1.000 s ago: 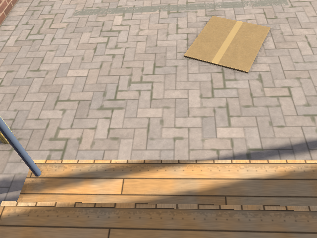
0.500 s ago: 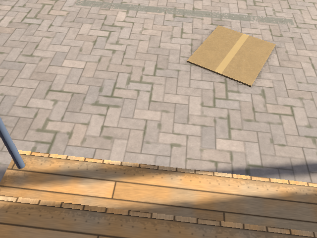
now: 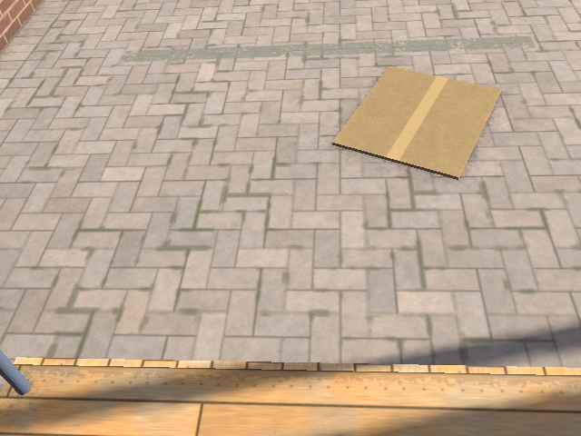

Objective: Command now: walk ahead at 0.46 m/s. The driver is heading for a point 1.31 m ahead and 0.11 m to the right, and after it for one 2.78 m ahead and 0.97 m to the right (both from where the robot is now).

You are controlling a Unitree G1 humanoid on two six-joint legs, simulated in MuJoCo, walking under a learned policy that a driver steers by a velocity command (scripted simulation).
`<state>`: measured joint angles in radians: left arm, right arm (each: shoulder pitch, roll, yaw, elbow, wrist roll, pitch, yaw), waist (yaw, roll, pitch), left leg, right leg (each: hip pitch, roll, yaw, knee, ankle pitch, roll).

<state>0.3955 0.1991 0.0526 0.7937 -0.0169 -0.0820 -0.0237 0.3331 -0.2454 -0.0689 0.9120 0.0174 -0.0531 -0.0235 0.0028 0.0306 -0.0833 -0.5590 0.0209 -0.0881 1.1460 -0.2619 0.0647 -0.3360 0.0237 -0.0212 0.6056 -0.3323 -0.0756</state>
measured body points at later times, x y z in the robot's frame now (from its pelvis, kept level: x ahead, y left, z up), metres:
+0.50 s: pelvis +0.27 -0.02 -0.11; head +0.30 -0.04 +0.33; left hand +0.13 +0.21 -0.23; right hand +0.54 -0.20 -0.18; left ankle +0.36 +0.05 -0.85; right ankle +0.00 -0.08 -0.69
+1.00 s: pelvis +0.56 -0.10 -0.24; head +0.58 -0.11 +0.21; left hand +0.80 +0.11 -0.31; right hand +0.47 -0.35 -0.39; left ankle +0.36 +0.05 -0.86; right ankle +0.68 -0.20 -0.99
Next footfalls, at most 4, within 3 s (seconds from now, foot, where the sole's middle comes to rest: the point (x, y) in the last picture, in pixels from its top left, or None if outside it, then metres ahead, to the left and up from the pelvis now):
0.48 left None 0.39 0.05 -0.91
1.00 right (402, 417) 0.71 -0.20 -1.04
1.66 left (315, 325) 1.11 0.04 -1.18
2.16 right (371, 258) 1.39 -0.19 -1.18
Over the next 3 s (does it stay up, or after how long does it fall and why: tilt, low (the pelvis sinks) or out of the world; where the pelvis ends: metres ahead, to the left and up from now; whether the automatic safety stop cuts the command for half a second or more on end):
stays up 1.65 -0.18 -0.40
